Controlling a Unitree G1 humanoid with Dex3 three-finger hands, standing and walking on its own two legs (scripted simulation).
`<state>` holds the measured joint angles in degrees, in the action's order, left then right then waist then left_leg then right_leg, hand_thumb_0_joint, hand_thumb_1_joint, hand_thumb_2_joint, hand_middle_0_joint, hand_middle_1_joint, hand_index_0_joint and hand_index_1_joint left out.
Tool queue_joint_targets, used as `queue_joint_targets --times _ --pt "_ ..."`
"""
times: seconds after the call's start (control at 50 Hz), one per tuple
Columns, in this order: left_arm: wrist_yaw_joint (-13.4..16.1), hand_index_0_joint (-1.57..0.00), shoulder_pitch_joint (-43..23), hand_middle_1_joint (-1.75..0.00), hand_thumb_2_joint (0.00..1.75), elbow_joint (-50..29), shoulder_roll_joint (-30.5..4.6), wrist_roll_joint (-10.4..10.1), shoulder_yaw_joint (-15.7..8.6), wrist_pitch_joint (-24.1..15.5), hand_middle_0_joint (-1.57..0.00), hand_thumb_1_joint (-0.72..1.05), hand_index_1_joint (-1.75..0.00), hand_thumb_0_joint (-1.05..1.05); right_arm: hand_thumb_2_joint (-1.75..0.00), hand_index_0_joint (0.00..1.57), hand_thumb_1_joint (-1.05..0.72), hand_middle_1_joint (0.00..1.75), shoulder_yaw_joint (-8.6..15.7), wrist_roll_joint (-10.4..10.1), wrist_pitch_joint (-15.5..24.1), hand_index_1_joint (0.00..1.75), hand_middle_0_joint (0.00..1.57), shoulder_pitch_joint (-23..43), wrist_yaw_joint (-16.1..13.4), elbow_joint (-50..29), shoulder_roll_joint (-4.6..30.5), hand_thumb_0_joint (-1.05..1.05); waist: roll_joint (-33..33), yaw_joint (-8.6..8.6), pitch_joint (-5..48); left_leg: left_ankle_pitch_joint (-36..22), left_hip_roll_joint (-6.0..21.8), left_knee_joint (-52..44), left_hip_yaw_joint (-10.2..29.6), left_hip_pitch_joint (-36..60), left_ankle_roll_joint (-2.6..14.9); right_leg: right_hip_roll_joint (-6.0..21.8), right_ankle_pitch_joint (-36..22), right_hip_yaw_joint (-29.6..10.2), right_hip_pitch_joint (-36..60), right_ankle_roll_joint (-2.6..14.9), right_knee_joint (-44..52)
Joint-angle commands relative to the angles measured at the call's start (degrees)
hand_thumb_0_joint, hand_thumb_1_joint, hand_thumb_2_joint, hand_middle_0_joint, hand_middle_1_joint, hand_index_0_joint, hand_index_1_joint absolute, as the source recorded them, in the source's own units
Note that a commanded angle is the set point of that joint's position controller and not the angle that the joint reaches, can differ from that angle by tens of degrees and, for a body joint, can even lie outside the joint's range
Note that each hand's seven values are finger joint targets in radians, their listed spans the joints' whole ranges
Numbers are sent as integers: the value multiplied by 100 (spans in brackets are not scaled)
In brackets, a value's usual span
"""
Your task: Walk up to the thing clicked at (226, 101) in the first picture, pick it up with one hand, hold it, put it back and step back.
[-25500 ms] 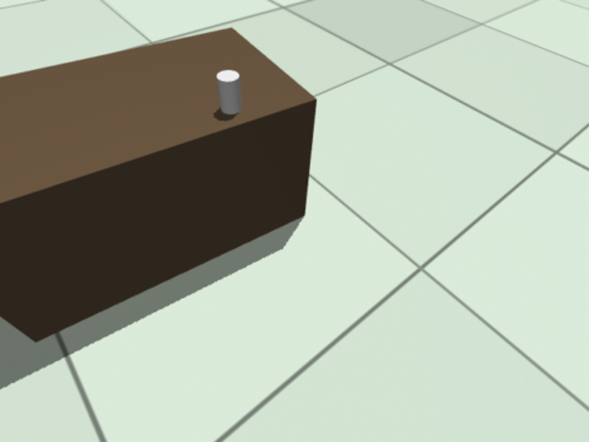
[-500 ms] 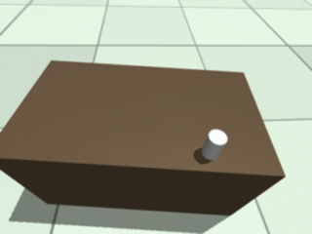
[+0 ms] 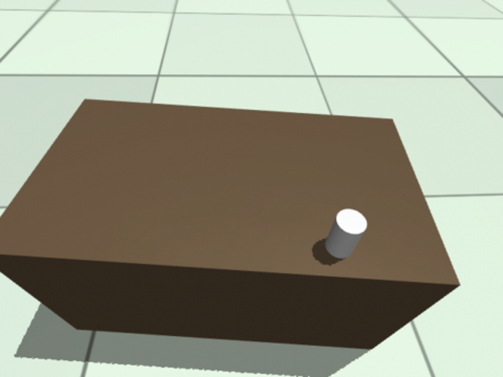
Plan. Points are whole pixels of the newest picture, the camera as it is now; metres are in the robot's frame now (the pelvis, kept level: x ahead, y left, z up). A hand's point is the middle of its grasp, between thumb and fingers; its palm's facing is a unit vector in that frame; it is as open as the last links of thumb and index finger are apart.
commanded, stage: stand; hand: right
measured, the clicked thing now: (344, 234) +0.44 -0.22 -0.13
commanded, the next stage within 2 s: none
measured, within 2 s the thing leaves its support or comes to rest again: neither
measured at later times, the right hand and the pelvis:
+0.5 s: hand out of the picture +0.06 -0.25 -0.16, palm faces -0.03 +0.94 -0.34, open 7.6 cm; pelvis +0.00 +0.00 +0.00, yaw +0 degrees
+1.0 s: hand out of the picture +0.07 -0.25 -0.16, palm faces -0.03 +0.94 -0.34, open 7.3 cm; pelvis +0.01 +0.00 +0.00, yaw +0 degrees
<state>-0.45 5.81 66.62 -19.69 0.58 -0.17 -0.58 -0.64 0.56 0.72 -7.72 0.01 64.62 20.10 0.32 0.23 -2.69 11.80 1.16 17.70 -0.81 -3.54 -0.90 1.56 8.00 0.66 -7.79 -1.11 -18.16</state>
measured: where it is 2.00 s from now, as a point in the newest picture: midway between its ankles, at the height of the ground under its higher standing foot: outside the picture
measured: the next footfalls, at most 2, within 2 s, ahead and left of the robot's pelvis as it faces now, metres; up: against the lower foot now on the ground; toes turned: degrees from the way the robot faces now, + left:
none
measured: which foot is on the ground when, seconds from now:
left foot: down 0.00-1.00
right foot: down 0.00-1.00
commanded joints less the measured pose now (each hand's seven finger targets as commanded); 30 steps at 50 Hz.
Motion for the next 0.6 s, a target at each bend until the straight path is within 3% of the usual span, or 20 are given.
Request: queue_joint_targets --times 0.0,0.06,0.2,0.34,0.58 --pt "86 -20 -196 -30 90 -294 -1174 -4 -184 -95 -20 90 -30 0 -71 20 -12 30 265 21 93 30 20 166 -88 -298 1224 0 -71 -40 190 -274 626 -366 475 -387 175 593 -415 -575 210 192 287" --pt "79 -20 -170 -30 90 -310 -1214 0 -198 -93 -20 90 -30 0 -90 20 -36 30 266 20 95 30 20 141 -73 -304 1198 0 -28 -37 188 -134 621 -429 503 -405 178 570 -254 -558 175 203 272" --pt "75 -20 -192 -30 90 -340 -1214 -13 -200 -106 -20 90 -30 0 -90 20 -90 30 264 18 101 30 20 94 -65 -312 1191 0 -33 -24 266 -265 618 -415 493 -433 169 600 -406 -587 263 212 245" --pt "84 -20 -117 -30 90 -336 -1194 -19 -186 -113 -20 90 -30 0 -90 20 -90 30 270 1 112 30 20 130 -73 -327 1213 0 -68 -37 424 -808 649 -297 483 -259 193 638 -966 -557 378 222 164" --pt "98 -20 -151 -30 90 -370 -1204 -12 -192 -103 -20 90 -30 0 -90 20 -90 30 265 10 104 30 20 94 -84 -349 1218 0 -74 -13 351 -839 671 -311 476 -281 177 637 -974 -537 356 216 142"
